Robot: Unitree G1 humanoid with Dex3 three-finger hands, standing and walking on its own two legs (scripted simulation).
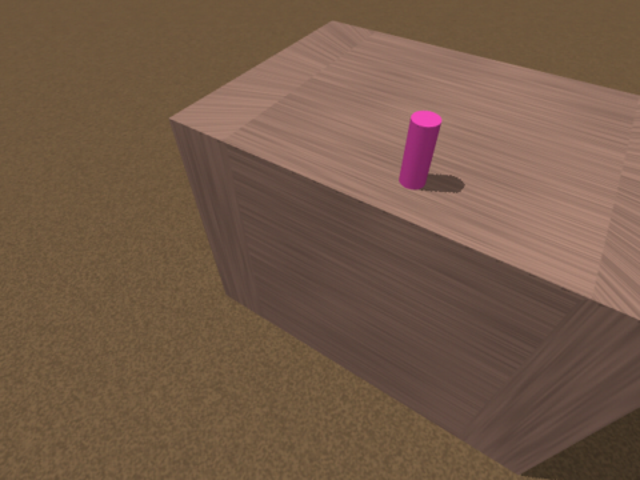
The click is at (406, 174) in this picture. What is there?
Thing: slim round
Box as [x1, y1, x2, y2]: [399, 111, 441, 189]
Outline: 430,111 417,111 411,115 399,176 400,183 407,188 420,188 425,183 441,121 440,117 437,114
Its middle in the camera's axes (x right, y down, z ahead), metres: +0.18 -0.16 +0.72
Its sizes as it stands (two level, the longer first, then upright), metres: 0.052 0.052 0.138
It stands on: a support 0.75 m high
